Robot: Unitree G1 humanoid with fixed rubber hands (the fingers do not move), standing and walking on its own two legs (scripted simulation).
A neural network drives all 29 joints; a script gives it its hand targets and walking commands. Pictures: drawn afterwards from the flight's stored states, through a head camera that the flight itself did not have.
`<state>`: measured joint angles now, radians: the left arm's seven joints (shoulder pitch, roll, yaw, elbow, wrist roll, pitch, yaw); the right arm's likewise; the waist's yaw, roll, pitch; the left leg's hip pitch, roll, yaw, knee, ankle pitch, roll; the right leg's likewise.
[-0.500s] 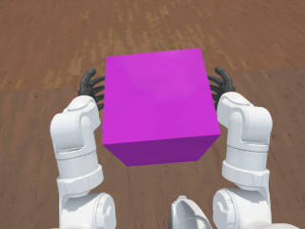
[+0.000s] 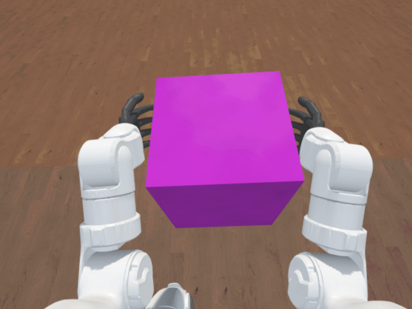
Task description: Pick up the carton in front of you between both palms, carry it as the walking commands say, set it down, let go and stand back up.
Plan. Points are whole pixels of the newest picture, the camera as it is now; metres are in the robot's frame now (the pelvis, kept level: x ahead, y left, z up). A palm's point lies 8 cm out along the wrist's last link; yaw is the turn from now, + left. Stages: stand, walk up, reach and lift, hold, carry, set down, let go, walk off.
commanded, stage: carry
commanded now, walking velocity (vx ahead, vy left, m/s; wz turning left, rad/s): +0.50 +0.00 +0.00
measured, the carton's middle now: (220, 159) +0.36 +0.00 +0.09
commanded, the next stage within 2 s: none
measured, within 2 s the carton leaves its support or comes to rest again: neither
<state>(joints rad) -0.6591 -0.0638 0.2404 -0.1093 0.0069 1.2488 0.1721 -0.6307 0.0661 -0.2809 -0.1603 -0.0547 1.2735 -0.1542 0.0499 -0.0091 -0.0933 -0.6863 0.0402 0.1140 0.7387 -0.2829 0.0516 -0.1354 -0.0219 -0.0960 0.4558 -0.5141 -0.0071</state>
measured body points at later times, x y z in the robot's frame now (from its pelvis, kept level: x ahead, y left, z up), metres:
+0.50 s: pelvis +0.32 -0.02 +0.03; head +0.32 -0.03 +0.48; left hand +0.67 +0.15 +0.19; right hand +0.69 -0.16 +0.19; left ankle +0.17 +0.09 -0.65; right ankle +0.42 -0.10 -0.68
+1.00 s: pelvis +0.63 +0.01 +0.07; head +0.64 +0.01 +0.52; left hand +1.00 +0.14 +0.20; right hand +0.98 -0.17 +0.20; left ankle +0.70 +0.09 -0.64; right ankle +0.50 -0.10 -0.55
